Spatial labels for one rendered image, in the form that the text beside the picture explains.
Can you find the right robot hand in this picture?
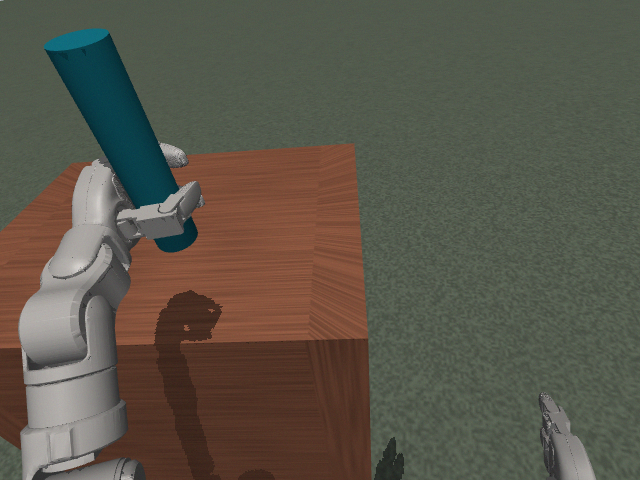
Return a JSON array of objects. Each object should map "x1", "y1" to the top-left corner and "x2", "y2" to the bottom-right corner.
[{"x1": 539, "y1": 392, "x2": 596, "y2": 480}]

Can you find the left robot arm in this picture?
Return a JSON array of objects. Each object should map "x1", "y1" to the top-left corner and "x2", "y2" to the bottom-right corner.
[{"x1": 18, "y1": 224, "x2": 146, "y2": 480}]

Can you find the left robot hand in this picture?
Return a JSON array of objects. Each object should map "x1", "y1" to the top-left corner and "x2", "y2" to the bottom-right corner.
[{"x1": 72, "y1": 141, "x2": 205, "y2": 251}]

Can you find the can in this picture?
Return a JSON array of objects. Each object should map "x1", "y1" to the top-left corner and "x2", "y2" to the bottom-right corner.
[{"x1": 44, "y1": 28, "x2": 198, "y2": 252}]

